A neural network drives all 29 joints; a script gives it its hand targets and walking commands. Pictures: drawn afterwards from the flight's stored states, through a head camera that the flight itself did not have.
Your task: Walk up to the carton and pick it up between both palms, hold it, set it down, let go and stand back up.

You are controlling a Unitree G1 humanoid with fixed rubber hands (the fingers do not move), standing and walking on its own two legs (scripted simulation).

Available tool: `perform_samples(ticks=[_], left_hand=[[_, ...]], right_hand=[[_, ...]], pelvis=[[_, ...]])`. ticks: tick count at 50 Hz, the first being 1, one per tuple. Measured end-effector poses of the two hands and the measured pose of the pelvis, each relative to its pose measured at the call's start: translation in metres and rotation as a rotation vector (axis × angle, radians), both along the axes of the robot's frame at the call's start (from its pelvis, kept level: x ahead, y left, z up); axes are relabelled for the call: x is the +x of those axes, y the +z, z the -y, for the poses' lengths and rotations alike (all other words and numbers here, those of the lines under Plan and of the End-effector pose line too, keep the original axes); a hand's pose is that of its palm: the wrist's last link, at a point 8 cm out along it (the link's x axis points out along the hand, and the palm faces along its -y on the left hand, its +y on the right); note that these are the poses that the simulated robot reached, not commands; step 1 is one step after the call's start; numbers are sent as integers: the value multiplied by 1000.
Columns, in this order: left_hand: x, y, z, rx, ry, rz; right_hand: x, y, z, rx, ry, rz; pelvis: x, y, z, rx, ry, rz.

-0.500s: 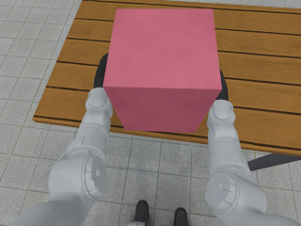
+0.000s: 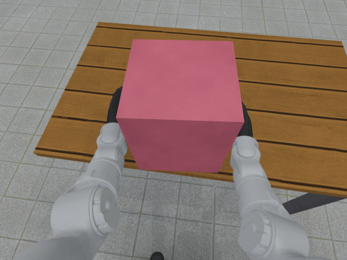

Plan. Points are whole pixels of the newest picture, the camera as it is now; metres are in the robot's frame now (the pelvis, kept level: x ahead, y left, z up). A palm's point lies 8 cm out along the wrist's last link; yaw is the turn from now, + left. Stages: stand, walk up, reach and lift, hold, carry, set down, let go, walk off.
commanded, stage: reach and lift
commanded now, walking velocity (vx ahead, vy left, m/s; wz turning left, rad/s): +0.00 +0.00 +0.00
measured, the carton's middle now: (180, 113) +0.45 +0.00 +0.03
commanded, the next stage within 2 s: none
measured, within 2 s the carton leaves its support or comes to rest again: leaves its support in 1.22 s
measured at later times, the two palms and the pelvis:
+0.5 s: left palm (116, 122) +0.43 +0.15 +0.02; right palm (242, 134) +0.40 -0.15 +0.00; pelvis +0.00 +0.01 +0.00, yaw -1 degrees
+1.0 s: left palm (117, 127) +0.42 +0.15 +0.02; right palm (245, 137) +0.39 -0.15 +0.01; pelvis -0.01 +0.00 +0.00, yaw +0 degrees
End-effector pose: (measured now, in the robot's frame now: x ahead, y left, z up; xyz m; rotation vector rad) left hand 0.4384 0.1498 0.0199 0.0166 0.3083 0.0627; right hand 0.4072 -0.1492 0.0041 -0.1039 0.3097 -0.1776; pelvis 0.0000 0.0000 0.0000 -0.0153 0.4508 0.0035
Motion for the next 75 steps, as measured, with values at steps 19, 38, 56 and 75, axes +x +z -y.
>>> perform_samples(ticks=[19, 38, 56, 75], left_hand=[[-3, -1, 0, 18, -6, 9], [-16, 0, 2, 29, 4, 6], [-24, -3, 4, -53, 5, -10], [-42, 33, -4, -36, 26, -61]], right_hand=[[-3, -2, 0, -1, -2, 13], [-14, -1, 2, 1, 8, 8], [-25, 6, 4, -48, 13, -44], [-29, 61, -3, -27, 22, -91]], pelvis=[[-2, -1, -10, -6, -6, -24], [-9, -1, -7, -11, 3, -1], [-6, -3, 2, -13, 14, 2], [-22, -11, -3, -31, 3, 84]])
